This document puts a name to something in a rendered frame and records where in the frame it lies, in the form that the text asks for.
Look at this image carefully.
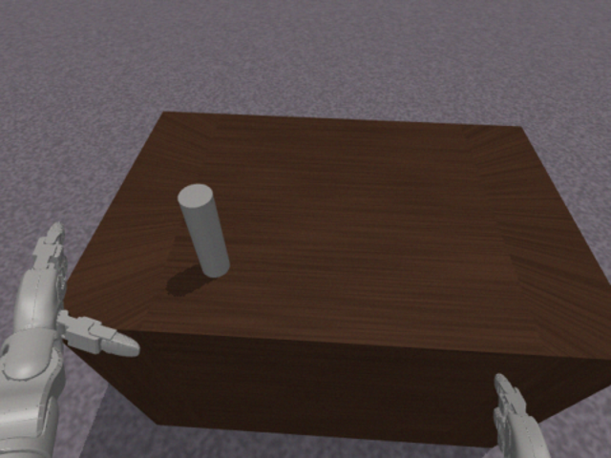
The can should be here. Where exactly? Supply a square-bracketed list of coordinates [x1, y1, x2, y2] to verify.
[178, 184, 230, 278]

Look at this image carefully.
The right robot hand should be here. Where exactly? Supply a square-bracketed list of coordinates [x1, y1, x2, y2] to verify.
[494, 373, 551, 458]

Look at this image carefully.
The left robot hand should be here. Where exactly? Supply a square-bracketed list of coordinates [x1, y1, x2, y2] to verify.
[13, 221, 140, 357]

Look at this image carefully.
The left robot arm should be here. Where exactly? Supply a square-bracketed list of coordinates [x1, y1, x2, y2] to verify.
[0, 328, 66, 458]

